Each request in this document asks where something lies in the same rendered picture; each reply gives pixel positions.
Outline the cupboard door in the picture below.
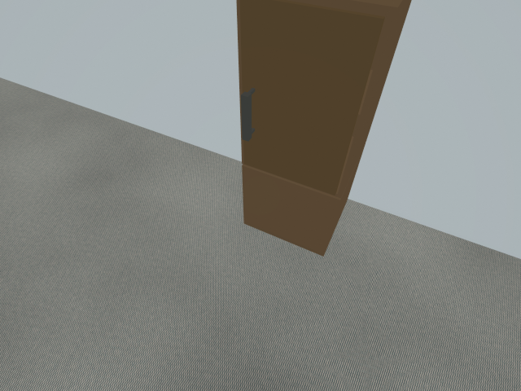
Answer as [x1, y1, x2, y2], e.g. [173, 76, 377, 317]
[240, 0, 385, 196]

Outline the handle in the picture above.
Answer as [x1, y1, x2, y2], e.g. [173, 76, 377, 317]
[241, 88, 255, 141]

